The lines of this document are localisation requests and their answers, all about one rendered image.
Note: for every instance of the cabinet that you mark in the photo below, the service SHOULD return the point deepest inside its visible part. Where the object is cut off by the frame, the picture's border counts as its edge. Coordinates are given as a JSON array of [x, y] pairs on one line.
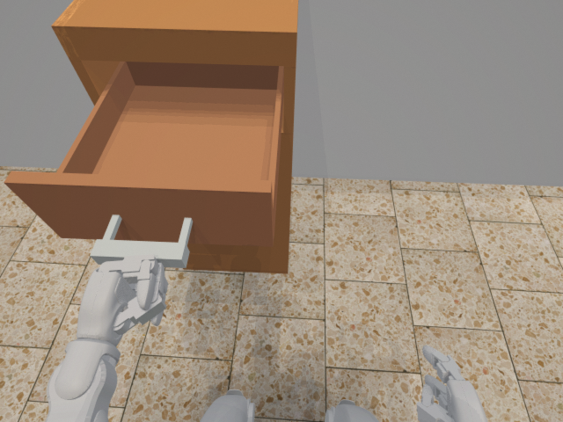
[[97, 35]]

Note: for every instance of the handle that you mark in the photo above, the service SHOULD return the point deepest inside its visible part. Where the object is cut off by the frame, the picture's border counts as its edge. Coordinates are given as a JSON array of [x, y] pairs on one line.
[[169, 254]]

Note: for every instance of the robot right thigh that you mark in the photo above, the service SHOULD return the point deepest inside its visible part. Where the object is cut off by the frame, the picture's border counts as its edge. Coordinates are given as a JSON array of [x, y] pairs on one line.
[[349, 413]]

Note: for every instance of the right robot hand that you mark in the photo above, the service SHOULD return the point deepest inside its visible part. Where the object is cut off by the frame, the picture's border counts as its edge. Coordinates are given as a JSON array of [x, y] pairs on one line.
[[458, 401]]

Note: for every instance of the drawer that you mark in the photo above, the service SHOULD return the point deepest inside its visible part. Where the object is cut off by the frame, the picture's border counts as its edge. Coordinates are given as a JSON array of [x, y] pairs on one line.
[[168, 141]]

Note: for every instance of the left robot hand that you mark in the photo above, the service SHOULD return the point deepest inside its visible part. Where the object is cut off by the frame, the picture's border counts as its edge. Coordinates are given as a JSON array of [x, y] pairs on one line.
[[136, 281]]

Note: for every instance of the robot left shin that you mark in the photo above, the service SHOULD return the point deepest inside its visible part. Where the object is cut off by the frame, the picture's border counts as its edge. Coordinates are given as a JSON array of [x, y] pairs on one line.
[[234, 392]]

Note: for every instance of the left robot forearm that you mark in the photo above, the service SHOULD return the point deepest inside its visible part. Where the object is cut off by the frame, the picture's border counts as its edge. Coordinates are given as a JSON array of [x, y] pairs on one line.
[[81, 387]]

